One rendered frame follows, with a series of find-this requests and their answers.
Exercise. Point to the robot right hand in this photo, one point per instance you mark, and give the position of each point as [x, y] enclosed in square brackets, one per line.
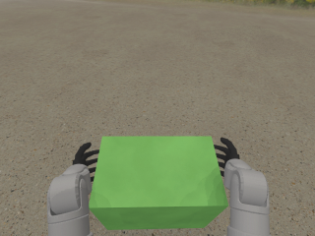
[230, 153]

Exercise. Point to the right robot forearm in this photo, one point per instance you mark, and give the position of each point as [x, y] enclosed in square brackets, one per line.
[249, 200]

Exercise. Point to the robot left hand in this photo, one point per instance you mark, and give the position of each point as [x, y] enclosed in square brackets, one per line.
[81, 156]

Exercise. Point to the left robot forearm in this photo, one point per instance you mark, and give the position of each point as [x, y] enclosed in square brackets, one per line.
[68, 202]

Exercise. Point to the carton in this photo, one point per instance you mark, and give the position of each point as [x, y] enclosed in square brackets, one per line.
[157, 182]

